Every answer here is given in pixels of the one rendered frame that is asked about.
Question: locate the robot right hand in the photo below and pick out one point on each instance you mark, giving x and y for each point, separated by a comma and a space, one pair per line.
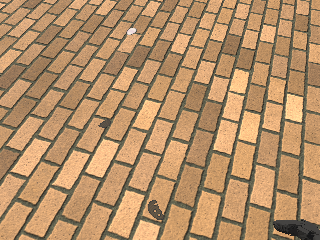
303, 229

